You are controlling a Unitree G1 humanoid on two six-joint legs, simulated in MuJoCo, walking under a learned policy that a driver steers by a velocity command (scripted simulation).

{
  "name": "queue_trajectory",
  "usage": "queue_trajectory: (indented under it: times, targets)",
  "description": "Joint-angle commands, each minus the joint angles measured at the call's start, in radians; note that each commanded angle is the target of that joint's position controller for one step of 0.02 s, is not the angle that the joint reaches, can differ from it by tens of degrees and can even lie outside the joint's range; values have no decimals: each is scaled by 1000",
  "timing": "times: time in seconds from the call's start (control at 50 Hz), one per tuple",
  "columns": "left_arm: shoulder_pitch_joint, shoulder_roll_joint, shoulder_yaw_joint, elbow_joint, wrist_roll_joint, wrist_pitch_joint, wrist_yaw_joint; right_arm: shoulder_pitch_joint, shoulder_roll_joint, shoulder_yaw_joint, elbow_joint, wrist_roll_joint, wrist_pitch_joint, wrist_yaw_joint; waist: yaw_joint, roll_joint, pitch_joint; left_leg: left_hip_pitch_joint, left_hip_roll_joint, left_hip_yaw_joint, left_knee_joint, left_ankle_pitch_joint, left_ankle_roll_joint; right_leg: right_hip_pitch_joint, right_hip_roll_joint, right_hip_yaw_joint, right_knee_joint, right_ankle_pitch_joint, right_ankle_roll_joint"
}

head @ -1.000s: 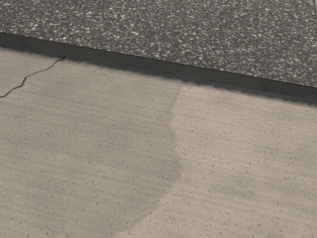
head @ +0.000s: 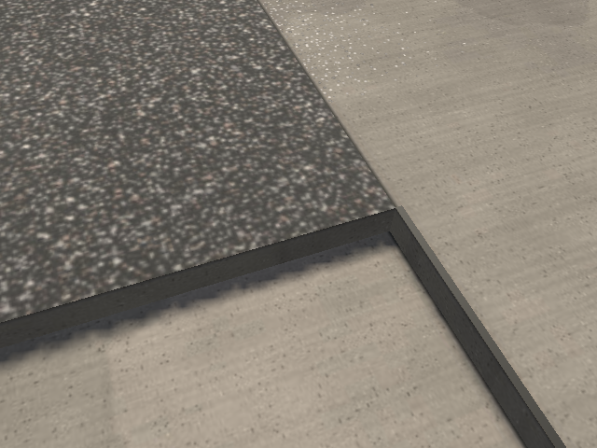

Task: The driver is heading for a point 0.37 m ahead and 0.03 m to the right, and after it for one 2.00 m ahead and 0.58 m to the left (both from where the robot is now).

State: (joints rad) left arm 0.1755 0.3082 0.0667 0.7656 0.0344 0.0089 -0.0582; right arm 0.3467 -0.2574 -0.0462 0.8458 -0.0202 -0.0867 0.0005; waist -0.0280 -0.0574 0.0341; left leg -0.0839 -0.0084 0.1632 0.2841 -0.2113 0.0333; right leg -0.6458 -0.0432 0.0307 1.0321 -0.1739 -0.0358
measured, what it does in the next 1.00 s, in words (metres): walks ahead: right foot, then left foot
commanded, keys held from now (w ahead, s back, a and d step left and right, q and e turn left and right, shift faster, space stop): w+e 0.22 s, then q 0.78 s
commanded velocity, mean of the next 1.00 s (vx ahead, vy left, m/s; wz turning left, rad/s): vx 0.22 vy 0.00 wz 0.06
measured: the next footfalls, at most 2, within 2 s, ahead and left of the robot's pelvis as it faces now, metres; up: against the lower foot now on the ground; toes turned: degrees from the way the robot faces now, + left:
right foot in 0.22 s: +0.27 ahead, -0.13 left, +0.00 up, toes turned -13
left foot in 0.76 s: +0.39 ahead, +0.02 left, +0.00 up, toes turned +5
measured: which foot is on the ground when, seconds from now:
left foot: down 0.00-0.22, up 0.24-0.74, down 0.76-1.00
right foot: up 0.00-0.20, down 0.22-0.78, up 0.80-1.00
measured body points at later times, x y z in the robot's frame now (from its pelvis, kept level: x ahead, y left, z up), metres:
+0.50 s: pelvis +0.23 -0.07 +0.00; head +0.27 -0.10 +0.45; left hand +0.36 +0.17 -0.12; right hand +0.26 -0.33 -0.15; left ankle +0.30 +0.08 -0.67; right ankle +0.23 -0.12 -0.75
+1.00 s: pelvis +0.31 -0.05 -0.01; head +0.35 -0.03 +0.44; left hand +0.40 +0.22 -0.14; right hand +0.45 -0.32 -0.12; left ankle +0.35 +0.02 -0.75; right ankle +0.33 -0.21 -0.68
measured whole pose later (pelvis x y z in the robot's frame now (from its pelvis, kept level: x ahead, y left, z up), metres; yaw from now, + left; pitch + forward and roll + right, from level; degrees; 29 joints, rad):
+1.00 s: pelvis +0.31 -0.05 -0.01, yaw +9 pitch +1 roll -1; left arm 0.15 0.26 0.04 0.80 0.02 0.04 0.03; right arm 0.22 -0.28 -0.07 0.78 -0.01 0.04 0.00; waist -0.01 -0.02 0.07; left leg -0.30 -0.09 -0.04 0.44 -0.15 0.09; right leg -0.48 -0.01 0.04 1.00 -0.42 0.05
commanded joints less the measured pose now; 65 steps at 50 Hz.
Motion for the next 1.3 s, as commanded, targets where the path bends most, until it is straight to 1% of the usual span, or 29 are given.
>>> queue_trajectory:
  times: [0.02, 0.12, 0.16, 0.2, 0.22, 0.24, 0.26, 0.28, 0.3, 0.32, 0.36, 0.48, 0.62, 0.74, 0.76, 0.78, 0.8, 0.82, 0.86, 0.88, 0.9, 0.96, 1.12, 1.18, 1.22, 1.24, 1.26, 1.28, 1.3]
  targets:
    - [-77, 7, -10, -88, -3, -12, -15, -23, -112, -24, -48, 0, -17, 1, 10, 144, 25, -7, 242, -79, -141, 280, 108, -28, -23, -23, -138, 121, 8]
    - [-210, 2, -21, -143, 6, -14, -29, 42, -152, -36, -13, 2, -5, -10, -25, 143, 53, 81, 277, 0, -108, 367, 85, 45, -7, -115, -360, 89, -37]
    - [-210, 14, -17, -150, 13, -13, -23, 61, -171, -39, 1, 1, 9, -15, -17, 150, 40, 143, 287, 36, -21, 576, 72, 93, 32, -149, -407, -5, -71]
    - [-101, 40, -2, -124, 19, -19, -10, 69, -202, -44, 10, 0, 27, -20, 36, 164, -40, 171, 289, 71, 205, 869, 64, 244, 109, -176, -445, -107, -118]
    - [55, 61, 14, -75, 24, -30, 2, 58, -206, -42, 3, 4, 36, -21, 108, 131, -129, 103, 271, 97, 421, 840, 46, 441, 146, -170, -517, -75, -149]
    - [220, 124, 36, -32, 41, -37, 20, 75, -162, -27, -22, 4, 35, -18, 167, 25, -246, -114, 245, 95, 717, 517, 16, 719, -9, 49, -570, -138, -196]
    - [172, 226, 53, -58, 23, -36, 36, 125, -34, 3, -90, 15, 31, 4, 83, -216, -331, -540, 56, 52, 1057, -398, -47, 991, -352, 577, -633, 91, -328]
    - [224, 193, 49, -63, -10, -31, 51, 28, -132, -18, -78, 8, 36, -5, 152, -14, -355, -568, 49, -126, 1121, -324, -44, 946, -370, 583, -672, 422, -335]
    - [166, 146, 35, -39, -15, -38, 62, -18, -105, -11, -83, 33, 33, -6, 115, 11, -241, -565, 89, -160, 1089, -224, -35, 848, -334, 353, -641, 734, -313]
    - [131, 85, 16, -24, -20, -47, 64, -6, -81, 0, -63, 35, 30, -7, 77, 34, -155, -523, 107, -171, 996, -201, -27, 727, -282, 231, -656, 814, -265]
    - [43, 18, -11, -19, -23, -58, 69, 59, -81, -3, -17, 7, 61, -2, 6, 27, -94, -393, 110, -193, 882, -175, -31, 559, -213, 94, -719, 773, -184]
    - [33, 32, -20, 20, -19, -81, 77, 55, -54, -18, 6, -2, 101, 10, -21, -25, -65, -380, 49, -165, 743, 2, -38, 509, -163, -100, -769, 803, -131]
    - [106, 43, -14, 68, -20, -51, 103, -105, -26, -7, -64, -13, 105, 21, 43, -35, -40, -398, 44, -99, 475, 34, -15, 619, -200, -157, -702, 730, -151]
    - [94, 82, 10, 76, -19, -18, 108, -61, -42, -19, -91, -11, 95, 19, 11, -11, -53, -274, -2, -73, 276, -75, 67, 630, -226, -162, -449, 743, -121]
    - [94, 91, 15, 71, -18, -14, 108, 10, -74, -30, -82, -14, 83, 12, -35, 60, -101, -140, 24, -142, 170, 139, 103, 560, -178, -199, -284, 648, -67]
    - [98, 56, 5, 25, -15, -14, 103, 77, -210, -64, -89, -22, 72, 1, -45, 239, -174, 49, 260, -455, 155, 645, 194, 343, -57, -237, 5, 163, -3]
    - [56, 10, -7, -16, -20, 4, 98, 91, -262, -85, -78, 19, 90, -6, -48, 358, -250, 111, 400, -704, 95, 849, 382, 148, 137, -115, 209, -492, 35]
    - [55, 21, -10, 0, -2, 15, 94, 67, -234, -81, -87, 37, 99, -5, -37, 180, -209, 63, 390, -622, 75, 691, 383, 121, 64, -6, 272, -477, 45]
    - [15, 33, -2, 4, -18, 10, 92, -85, -140, -53, -110, 21, 121, -13, 19, 80, -24, -114, 261, -484, 22, 412, 286, 94, 23, 4, 174, -324, 59]
    - [14, 47, 2, -1, -7, 14, 93, -127, -122, -47, -122, 24, 124, -17, 37, 101, -7, -141, 211, -446, 13, 361, 246, 110, 14, 4, 109, -273, 67]
    - [43, 39, 0, 11, 4, 21, 91, -143, -119, -46, -128, 17, 124, -15, 43, 123, -32, -143, 178, -418, 20, 381, 232, 137, 31, -12, 96, -246, 75]
    - [58, 17, -6, 5, -11, 32, 87, -106, -159, -59, -116, 12, 111, -5, 34, 130, -88, -105, 160, -425, 33, 376, 218, 157, 45, -9, -13, -235, 92]
    - [-16, 34, -9, -41, -24, 21, 94, -110, -194, -76, -130, -4, 127, 7, -9, 193, -85, -137, 152, -579, 26, 94, 201, 223, 68, 14, -245, -231, 79]
    - [33, 41, -10, -41, -35, 4, 101, -145, -195, -79, -137, -2, 132, 14, 11, 204, -93, -152, 144, -637, 55, 169, 174, 324, 95, 15, -384, -242, 50]
    - [117, 38, -10, -25, -33, -12, 110, -188, -184, -76, -142, 13, 136, 12, 66, 183, -87, -226, 90, -631, 105, 114, 104, 482, 96, 12, -646, -120, 27]
    - [129, 109, 5, -27, -18, -19, 120, -174, -139, -64, -153, 22, 132, 8, 55, 64, -77, -312, 15, -560, 206, -43, 41, 548, -49, 153, -792, -177, -7]
    - [62, 216, 26, -59, -6, -14, 121, -144, -76, -50, -174, 32, 126, 5, 20, -175, -59, -481, -169, -326, 415, -271, -13, 581, -309, 449, -884, -193, -105]
    - [34, 199, 27, -63, 2, -9, 112, -145, -167, -71, -155, -11, 125, -1, 23, -127, -36, -458, -120, -266, 634, -351, -25, 446, -370, 449, -846, -48, -191]
    - [4, 124, 6, -76, -4, -10, 107, -131, -184, -80, -140, -11, 127, 3, -3, -61, -27, -417, -95, -285, 733, -310, -24, 406, -321, 371, -820, 52, -198]
Keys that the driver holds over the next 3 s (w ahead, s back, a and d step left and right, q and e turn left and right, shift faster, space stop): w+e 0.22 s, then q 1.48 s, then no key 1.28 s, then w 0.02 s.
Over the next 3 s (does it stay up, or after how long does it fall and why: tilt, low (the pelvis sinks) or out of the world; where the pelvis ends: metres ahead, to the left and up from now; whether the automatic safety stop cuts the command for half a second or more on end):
stays up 0.32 -0.10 0.00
